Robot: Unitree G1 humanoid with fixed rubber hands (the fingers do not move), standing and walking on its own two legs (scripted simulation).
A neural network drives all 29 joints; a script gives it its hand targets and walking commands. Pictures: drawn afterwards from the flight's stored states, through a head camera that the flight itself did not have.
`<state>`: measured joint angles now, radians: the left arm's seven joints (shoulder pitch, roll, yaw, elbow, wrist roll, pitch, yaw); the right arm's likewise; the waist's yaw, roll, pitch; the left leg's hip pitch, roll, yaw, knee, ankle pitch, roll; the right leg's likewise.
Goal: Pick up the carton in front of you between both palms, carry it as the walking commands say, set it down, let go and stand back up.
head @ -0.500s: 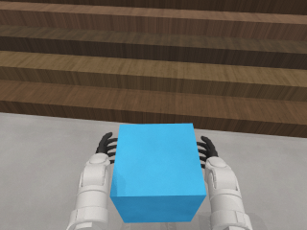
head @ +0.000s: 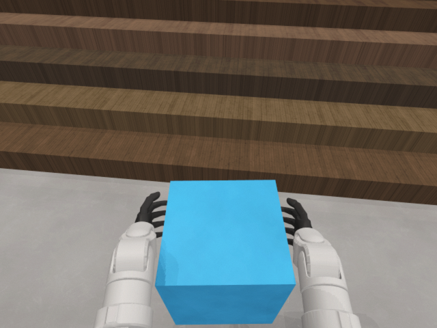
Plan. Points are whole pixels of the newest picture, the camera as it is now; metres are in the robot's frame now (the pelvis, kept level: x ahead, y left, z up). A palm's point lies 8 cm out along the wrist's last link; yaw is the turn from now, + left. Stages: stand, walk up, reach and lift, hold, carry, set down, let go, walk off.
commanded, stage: hold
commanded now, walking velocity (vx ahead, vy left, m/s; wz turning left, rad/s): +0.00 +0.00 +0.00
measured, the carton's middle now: (223, 255) +0.28 +0.00 -0.04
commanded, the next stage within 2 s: carry in 0.54 s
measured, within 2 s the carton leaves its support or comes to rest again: neither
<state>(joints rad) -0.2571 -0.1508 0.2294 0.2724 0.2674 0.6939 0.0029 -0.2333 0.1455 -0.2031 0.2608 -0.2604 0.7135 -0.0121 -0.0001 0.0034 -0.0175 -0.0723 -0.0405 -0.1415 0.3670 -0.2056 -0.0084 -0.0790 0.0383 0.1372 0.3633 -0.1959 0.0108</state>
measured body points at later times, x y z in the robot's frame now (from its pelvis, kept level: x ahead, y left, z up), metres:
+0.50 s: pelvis -0.01 +0.00 +0.00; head -0.06 +0.00 +0.45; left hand +0.29 +0.15 +0.05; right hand +0.29 -0.15 +0.04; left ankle +0.00 +0.13 -0.75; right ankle +0.01 -0.13 -0.75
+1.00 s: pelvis +0.12 +0.01 -0.01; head +0.10 +0.02 +0.44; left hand +0.41 +0.16 +0.07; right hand +0.40 -0.14 +0.07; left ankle +0.04 +0.11 -0.71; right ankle +0.08 -0.10 -0.75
